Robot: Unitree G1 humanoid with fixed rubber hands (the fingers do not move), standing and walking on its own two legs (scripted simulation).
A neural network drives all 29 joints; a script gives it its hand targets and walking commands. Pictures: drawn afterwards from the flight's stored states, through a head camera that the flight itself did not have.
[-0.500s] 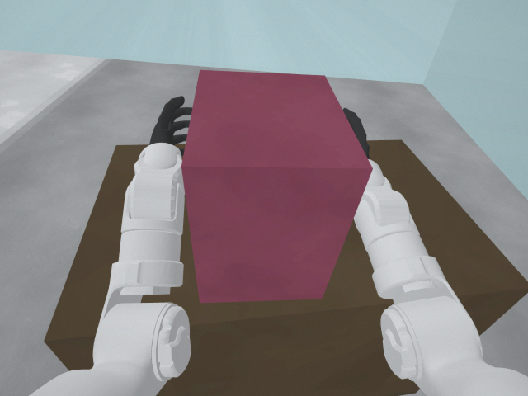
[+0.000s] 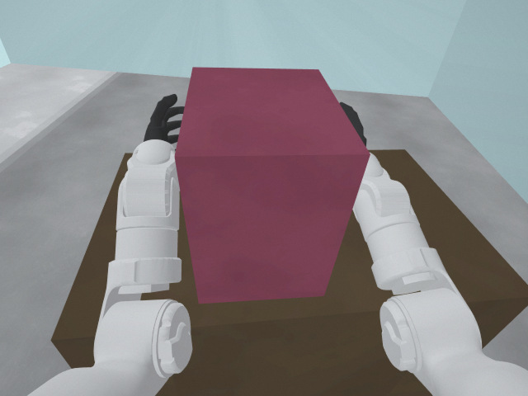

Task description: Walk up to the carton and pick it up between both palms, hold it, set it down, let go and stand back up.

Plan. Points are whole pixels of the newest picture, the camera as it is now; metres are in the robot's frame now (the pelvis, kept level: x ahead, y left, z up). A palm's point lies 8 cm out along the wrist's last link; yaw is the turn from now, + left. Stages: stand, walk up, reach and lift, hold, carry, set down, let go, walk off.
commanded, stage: hold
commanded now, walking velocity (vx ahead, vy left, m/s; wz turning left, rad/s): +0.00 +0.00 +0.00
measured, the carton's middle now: (259, 184) +0.34 +0.00 +0.20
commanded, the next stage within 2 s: none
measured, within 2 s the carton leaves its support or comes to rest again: neither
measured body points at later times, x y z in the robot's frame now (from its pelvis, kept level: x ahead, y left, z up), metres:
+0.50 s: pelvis +0.00 +0.00 +0.00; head -0.07 +0.02 +0.44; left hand +0.38 +0.14 +0.24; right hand +0.38 -0.14 +0.23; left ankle +0.00 +0.12 -0.75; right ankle +0.02 -0.12 -0.75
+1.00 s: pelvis +0.00 +0.00 +0.00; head -0.07 +0.02 +0.44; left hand +0.38 +0.14 +0.24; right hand +0.38 -0.14 +0.24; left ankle +0.00 +0.12 -0.75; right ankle +0.02 -0.12 -0.75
